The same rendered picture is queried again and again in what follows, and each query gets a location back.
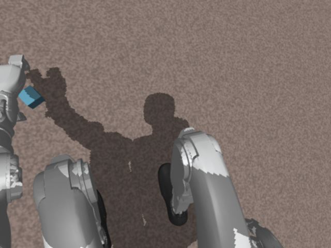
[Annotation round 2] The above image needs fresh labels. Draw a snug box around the cube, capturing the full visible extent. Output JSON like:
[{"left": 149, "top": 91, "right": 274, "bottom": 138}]
[{"left": 18, "top": 85, "right": 45, "bottom": 109}]

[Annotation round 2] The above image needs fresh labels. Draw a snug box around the right robot hand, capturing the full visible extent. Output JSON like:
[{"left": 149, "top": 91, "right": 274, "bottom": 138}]
[{"left": 245, "top": 219, "right": 283, "bottom": 248}]

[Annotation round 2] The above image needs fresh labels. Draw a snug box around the right robot foot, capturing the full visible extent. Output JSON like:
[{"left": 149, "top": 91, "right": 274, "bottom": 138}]
[{"left": 158, "top": 163, "right": 188, "bottom": 226}]

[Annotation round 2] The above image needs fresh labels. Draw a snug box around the left robot arm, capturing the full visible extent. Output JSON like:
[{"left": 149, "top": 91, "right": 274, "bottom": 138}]
[{"left": 0, "top": 91, "right": 23, "bottom": 248}]

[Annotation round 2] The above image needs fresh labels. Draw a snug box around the left robot hand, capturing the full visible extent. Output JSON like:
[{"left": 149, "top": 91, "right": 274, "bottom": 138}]
[{"left": 0, "top": 54, "right": 30, "bottom": 122}]

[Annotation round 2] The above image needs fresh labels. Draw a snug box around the left robot foot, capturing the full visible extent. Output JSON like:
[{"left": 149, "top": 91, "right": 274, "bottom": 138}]
[{"left": 97, "top": 190, "right": 111, "bottom": 248}]

